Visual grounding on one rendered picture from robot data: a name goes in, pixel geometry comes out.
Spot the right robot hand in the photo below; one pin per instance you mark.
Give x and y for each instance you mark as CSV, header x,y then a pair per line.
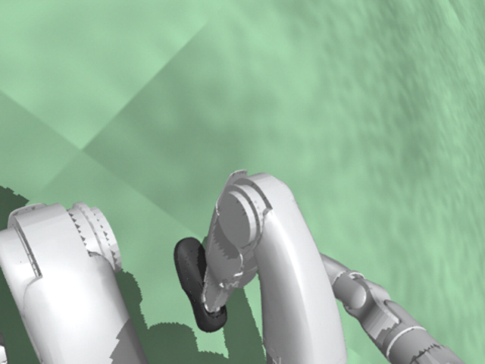
x,y
334,268

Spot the right robot arm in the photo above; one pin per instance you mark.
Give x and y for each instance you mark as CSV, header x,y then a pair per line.
x,y
398,336

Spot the right robot foot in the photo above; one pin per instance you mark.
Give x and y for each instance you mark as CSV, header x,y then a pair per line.
x,y
190,262

